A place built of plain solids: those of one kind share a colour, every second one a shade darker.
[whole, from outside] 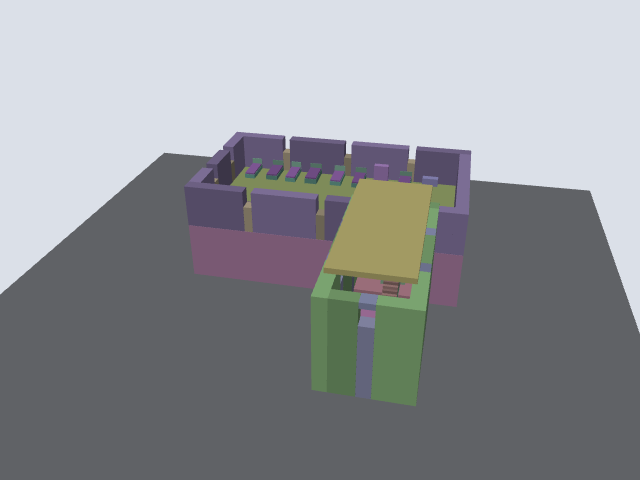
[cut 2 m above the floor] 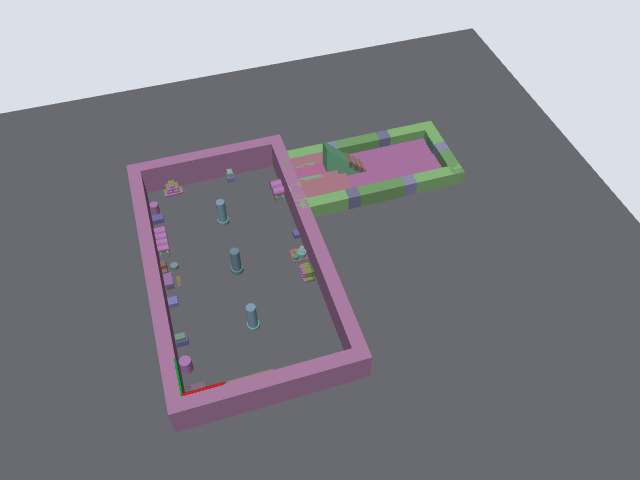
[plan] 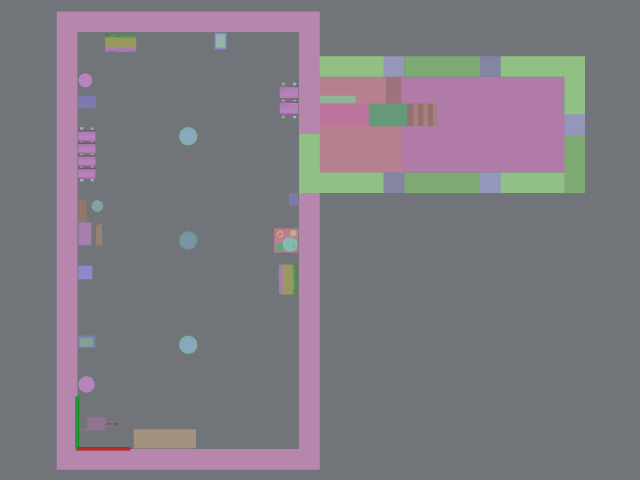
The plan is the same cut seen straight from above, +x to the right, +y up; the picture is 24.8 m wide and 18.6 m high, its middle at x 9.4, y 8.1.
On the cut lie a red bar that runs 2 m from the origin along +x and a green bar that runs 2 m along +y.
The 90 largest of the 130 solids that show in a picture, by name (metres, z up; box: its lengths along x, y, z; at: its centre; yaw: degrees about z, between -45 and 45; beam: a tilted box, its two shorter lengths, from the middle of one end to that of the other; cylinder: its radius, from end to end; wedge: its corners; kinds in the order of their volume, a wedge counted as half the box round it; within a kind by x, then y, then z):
{
 "wall_undercroft_1": {"box": [0.8, 17.76, 4.1], "at": [-0.4, 8.08, 1.75]},
 "wall_undercroft_2": {"box": [10.19, 0.8, 4.1], "at": [4.29, -0.4, 1.75]},
 "wall_undercroft_3": {"box": [10.19, 0.8, 4.1], "at": [4.29, 16.56, 1.75]},
 "wall_undercroft_4": {"box": [0.8, 17.76, 4.1], "at": [8.99, 8.08, 1.75]},
 "wall_vestibule_1": {"box": [0.8, 2.29, 5.81], "at": [8.99, 11.07, 3.9]},
 "wall_vestibule_2": {"box": [0.8, 1.53, 5.81], "at": [8.99, 14.46, 3.9]},
 "wall_vestibule_3": {"box": [3.27, 0.8, 5.81], "at": [10.23, 10.32, 3.9]},
 "wall_vestibule_4": {"box": [3.27, 0.8, 5.81], "at": [10.23, 14.82, 3.9]},
 "wall_vestibule_5": {"box": [2.94, 0.8, 5.81], "at": [14.13, 10.32, 3.9]},
 "wall_vestibule_6": {"box": [2.94, 0.8, 5.81], "at": [14.13, 14.82, 3.9]},
 "wall_vestibule_7": {"box": [3.27, 0.8, 5.81], "at": [18.04, 10.32, 3.9]},
 "wall_vestibule_8": {"box": [3.27, 0.8, 5.81], "at": [18.04, 14.82, 3.9]},
 "wall_vestibule_9": {"box": [0.8, 2.25, 5.81], "at": [19.27, 11.04, 3.9]},
 "wall_vestibule_10": {"box": [0.8, 2.25, 5.81], "at": [19.27, 14.1, 3.9]},
 "wall_dorter_1": {"box": [0.8, 3.88, 2.8], "at": [-0.4, 1.14, 5.21]},
 "wall_dorter_2": {"box": [0.8, 4.17, 2.8], "at": [-0.4, 5.72, 5.21]},
 "wall_dorter_3": {"box": [0.8, 4.17, 2.8], "at": [-0.4, 10.44, 5.21]},
 "wall_dorter_4": {"box": [0.8, 3.88, 2.8], "at": [-0.4, 15.02, 5.21]},
 "wall_dorter_5": {"box": [3.1, 0.8, 2.8], "at": [0.75, -0.4, 5.21]},
 "wall_dorter_6": {"box": [2.6, 0.8, 2.8], "at": [4.29, -0.4, 5.21]},
 "wall_dorter_7": {"box": [10.19, 0.8, 2.8], "at": [4.29, 16.56, 5.21]},
 "wall_dorter_8": {"box": [3.1, 0.8, 2.8], "at": [7.84, -0.4, 5.21]},
 "wall_dorter_9": {"box": [0.8, 3.88, 2.8], "at": [8.99, 1.14, 5.21]},
 "wall_dorter_10": {"box": [0.8, 4.17, 2.8], "at": [8.99, 5.72, 5.21]},
 "wall_dorter_11": {"box": [0.8, 4.12, 2.8], "at": [8.99, 10.42, 5.21]},
 "wall_dorter_12": {"box": [0.8, 3.53, 2.8], "at": [8.99, 15.19, 5.21]},
 "floor_dorter_1": {"box": [8.59, 16.16, 0.4], "at": [4.29, 8.08, 3.91]},
 "wall_vestibule_under_light_1": {"box": [0.8, 0.8, 4.46], "at": [12.26, 10.32, 3.23]},
 "wall_vestibule_under_light_2": {"box": [0.8, 0.8, 4.46], "at": [12.26, 14.82, 3.23]},
 "wall_vestibule_under_light_3": {"box": [0.8, 0.8, 4.46], "at": [16.0, 10.32, 3.23]},
 "wall_vestibule_under_light_4": {"box": [0.8, 0.8, 4.46], "at": [16.0, 14.82, 3.23]},
 "wall_vestibule_under_light_5": {"box": [0.8, 0.8, 4.46], "at": [19.27, 12.57, 3.23]},
 "over_vestibule_1": {"box": [10.08, 4.3, 0.3], "at": [14.13, 12.57, 8.0]},
 "floor_vestibule_1": {"box": [9.48, 3.7, 0.3], "at": [14.13, 12.57, 1.15]},
 "floor_terrace_1": {"box": [2.56, 1.79, 1.16], "at": [10.67, 11.62, 1.58]},
 "floor_terrace_2": {"box": [2.56, 1.03, 1.13], "at": [10.67, 13.91, 1.56]},
 "floor_terrace_3": {"box": [0.6, 1.79, 0.59], "at": [12.25, 11.62, 1.29]},
 "floor_terrace_4": {"box": [0.6, 1.03, 0.6], "at": [12.25, 13.91, 1.3]},
 "wall_dorter_under_light_1": {"box": [0.8, 0.55, 1.75], "at": [-0.4, 3.36, 4.68]},
 "wall_dorter_under_light_2": {"box": [0.8, 0.55, 1.75], "at": [-0.4, 8.08, 4.68]},
 "wall_dorter_under_light_3": {"box": [0.8, 0.55, 1.75], "at": [-0.4, 12.8, 4.68]},
 "wall_dorter_under_light_4": {"box": [0.7, 0.8, 1.75], "at": [2.65, -0.4, 4.68]},
 "wall_dorter_under_light_5": {"box": [0.8, 0.55, 1.75], "at": [8.99, 3.36, 4.68]},
 "wall_dorter_under_light_6": {"box": [0.8, 0.55, 1.75], "at": [8.99, 8.08, 4.68]},
 "mass_under_head_1": {"box": [1.91, 0.88, 2.81], "at": [10.34, 12.95, 2.4]},
 "parapet_head_1": {"box": [1.39, 0.3, 4.16], "at": [10.09, 13.54, 3.08]},
 "parapet_head_2": {"box": [1.63, 0.3, 4.14], "at": [10.2, 12.36, 3.07]},
 "fill_under_steps_1": {"wedge": [[11.29, 12.51, 1.0], [11.29, 12.51, 3.9], [11.29, 13.39, 1.0], [11.29, 13.39, 3.9], [14.16, 12.51, 1.0], [14.16, 12.51, 1.06], [14.16, 13.39, 1.0], [14.16, 13.39, 1.06]]},
 "bed_frame_dorter_1": {"box": [1.86, 0.81, 0.3], "at": [0.96, 7.52, 4.26]},
 "bed_frame_dorter_2": {"box": [1.91, 0.85, 0.33], "at": [0.98, 2.7, 4.28]},
 "bed_frame_dorter_3": {"box": [1.96, 0.76, 0.31], "at": [1.01, 4.13, 4.26]},
 "bed_frame_dorter_4": {"box": [1.95, 0.88, 0.38], "at": [1.01, 5.68, 4.3]},
 "bed_frame_dorter_5": {"box": [1.98, 0.75, 0.31], "at": [1.02, 1.03, 4.27]},
 "pier_undercroft_1": {"cylinder": 0.27, "from": [4.29, 4.04, 0.23], "to": [4.29, 4.04, 1.84]},
 "pier_undercroft_2": {"cylinder": 0.27, "from": [4.29, 8.08, 0.29], "to": [4.29, 8.08, 1.84]},
 "pier_undercroft_3": {"cylinder": 0.27, "from": [4.29, 12.12, 0.28], "to": [4.29, 12.12, 1.84]},
 "bed_pallet_dorter_1": {"box": [1.74, 0.75, 0.11], "at": [0.99, 7.52, 4.47]},
 "bed_pallet_dorter_2": {"box": [1.79, 0.79, 0.11], "at": [1.01, 2.7, 4.5]},
 "bed_pallet_dorter_3": {"box": [1.78, 0.75, 0.11], "at": [1.01, 9.14, 4.49]},
 "bed_pallet_dorter_4": {"box": [1.79, 0.83, 0.11], "at": [1.01, 12.48, 4.54]},
 "bed_pallet_dorter_5": {"box": [1.84, 0.7, 0.11], "at": [1.04, 4.13, 4.47]},
 "bed_pallet_dorter_6": {"box": [1.83, 0.82, 0.11], "at": [1.04, 5.68, 4.54]},
 "bed_pallet_dorter_7": {"box": [1.86, 0.69, 0.11], "at": [1.05, 1.03, 4.48]},
 "wall_vestibule_over_light_1": {"box": [0.8, 0.8, 0.35], "at": [12.26, 14.82, 6.63]},
 "wall_vestibule_over_light_2": {"box": [0.8, 0.8, 0.35], "at": [16.0, 14.82, 6.63]},
 "wall_vestibule_over_light_3": {"box": [0.8, 0.8, 0.35], "at": [19.27, 12.57, 6.63]},
 "crate_undercroft_1": {"box": [0.55, 0.53, 0.41], "at": [0.3, 6.84, 0.15]},
 "crate_undercroft_2": {"box": [0.68, 0.47, 0.5], "at": [0.37, 4.16, 0.2]},
 "crate_undercroft_3": {"box": [0.68, 0.49, 0.42], "at": [0.37, 13.45, 0.16]},
 "crate_undercroft_4": {"box": [0.47, 0.64, 0.42], "at": [5.54, 15.81, 0.16]},
 "crate_undercroft_5": {"box": [0.34, 0.49, 0.35], "at": [8.37, 9.67, 0.13]},
 "aumbry_carcase_dorter_1": {"box": [0.44, 1.05, 1.13], "at": [0.26, 10.68, 4.76]},
 "cask_undercroft_1": {"cylinder": 0.27, "from": [0.31, 14.29, 0.0], "to": [0.31, 14.29, 0.71]},
 "cask_undercroft_2": {"cylinder": 0.32, "from": [0.36, 2.5, 0.0], "to": [0.36, 2.5, 0.87]},
 "chest_dorter_1": {"box": [0.5, 1.13, 0.58], "at": [0.28, 14.29, 4.4]},
 "pier_undercroft_base_1": {"cylinder": 0.35, "from": [4.29, 4.04, 0.0], "to": [4.29, 4.04, 0.23]},
 "pier_undercroft_base_2": {"cylinder": 0.35, "from": [4.29, 8.08, 0.0], "to": [4.29, 8.08, 0.29]},
 "pier_undercroft_base_3": {"cylinder": 0.35, "from": [4.29, 12.12, 0.0], "to": [4.29, 12.12, 0.28]},
 "tread_1": {"wedge": [[12.21, 12.51, 2.51], [12.21, 12.51, 3.0], [12.21, 13.39, 2.51], [12.21, 13.39, 3.0], [12.45, 12.51, 2.51], [12.45, 12.51, 2.99], [12.45, 13.39, 2.51], [12.45, 13.39, 2.98]]},
 "tread_2": {"wedge": [[12.41, 12.51, 2.32], [12.41, 12.51, 2.81], [12.41, 13.39, 2.32], [12.41, 13.39, 2.81], [12.64, 12.51, 2.32], [12.64, 12.51, 2.8], [12.64, 13.39, 2.32], [12.64, 13.39, 2.8]]},
 "tread_3": {"wedge": [[12.78, 12.51, 1.94], [12.78, 12.51, 2.44], [12.78, 13.39, 1.94], [12.78, 13.39, 2.44], [13.02, 12.51, 1.94], [13.02, 12.51, 2.42], [13.02, 13.39, 1.94], [13.02, 13.39, 2.42]]},
 "tread_4": {"wedge": [[13.17, 12.51, 1.57], [13.17, 12.51, 2.06], [13.17, 13.39, 1.57], [13.17, 13.39, 2.06], [13.4, 12.51, 1.57], [13.4, 12.51, 2.05], [13.4, 13.39, 1.57], [13.4, 13.39, 2.05]]},
 "tread_5": {"wedge": [[13.36, 12.51, 1.38], [13.36, 12.51, 1.87], [13.36, 13.39, 1.38], [13.36, 13.39, 1.87], [13.59, 12.51, 1.38], [13.59, 12.51, 1.86], [13.59, 13.39, 1.38], [13.59, 13.39, 1.86]]},
 "tread_6": {"wedge": [[13.74, 12.51, 1.0], [13.74, 12.51, 1.5], [13.74, 13.39, 1.0], [13.74, 13.39, 1.5], [13.97, 12.51, 1.0], [13.97, 12.51, 1.49], [13.97, 13.39, 1.0], [13.97, 13.39, 1.49]]},
 "tub_stand_undercroft_1": {"box": [0.94, 0.94, 0.17], "at": [8.09, 8.08, 0.04]},
 "door_leaf_far_1": {"box": [0.06, 1.1, 2.1], "at": [18.84, 13.3, 2.35]},
 "crate_upper_undercroft_1": {"box": [0.54, 0.35, 0.29], "at": [0.34, 4.14, 0.59]},
 "crate_upper_undercroft_2": {"box": [0.35, 0.5, 0.34], "at": [5.55, 15.81, 0.54]},
 "table_top_undercroft_1": {"box": [2.41, 0.74, 0.06], "at": [3.39, 0.4, 0.72]},
 "banker_slab_undercroft_1": {"box": [0.49, 0.88, 0.14], "at": [0.29, 8.34, 0.41]}
}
